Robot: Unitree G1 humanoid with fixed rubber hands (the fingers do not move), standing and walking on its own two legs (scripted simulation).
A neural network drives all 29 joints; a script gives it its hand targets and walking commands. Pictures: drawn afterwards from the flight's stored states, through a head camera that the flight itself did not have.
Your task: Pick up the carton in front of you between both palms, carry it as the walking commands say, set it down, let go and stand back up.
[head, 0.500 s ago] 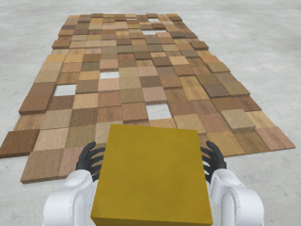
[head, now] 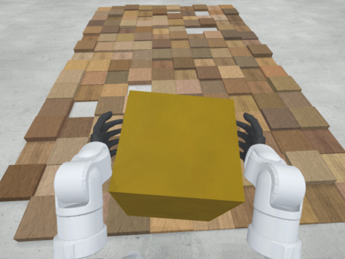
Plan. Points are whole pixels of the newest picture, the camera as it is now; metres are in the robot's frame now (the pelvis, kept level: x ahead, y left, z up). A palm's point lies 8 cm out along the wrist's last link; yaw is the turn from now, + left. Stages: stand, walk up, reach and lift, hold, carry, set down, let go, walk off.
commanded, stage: carry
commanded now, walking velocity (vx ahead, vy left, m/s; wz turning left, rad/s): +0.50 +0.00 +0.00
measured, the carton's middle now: (174, 164) +0.32 +0.01 +0.07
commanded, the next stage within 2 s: none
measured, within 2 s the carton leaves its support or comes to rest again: neither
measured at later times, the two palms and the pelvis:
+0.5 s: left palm (131, 64) +0.70 +0.16 +0.11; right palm (221, 64) +0.69 -0.14 +0.12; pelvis +0.34 +0.03 -0.01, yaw +0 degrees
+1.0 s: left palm (136, 8) +1.02 +0.19 +0.18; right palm (208, 8) +1.02 -0.11 +0.18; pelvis +0.68 +0.04 +0.02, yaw -1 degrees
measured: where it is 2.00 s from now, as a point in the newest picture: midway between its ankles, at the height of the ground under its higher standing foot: (174, 118)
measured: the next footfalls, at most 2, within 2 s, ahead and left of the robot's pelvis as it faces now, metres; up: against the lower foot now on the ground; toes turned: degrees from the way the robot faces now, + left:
left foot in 0.12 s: +0.27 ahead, +0.10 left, +0.00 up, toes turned +8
right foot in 0.54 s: +0.58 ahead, -0.07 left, +0.04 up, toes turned -6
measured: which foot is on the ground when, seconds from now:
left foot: up 0.00-0.10, down 0.12-0.58, up 0.60-0.96, down 0.98-1.00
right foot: down 0.00-0.14, up 0.16-0.52, down 0.54-1.00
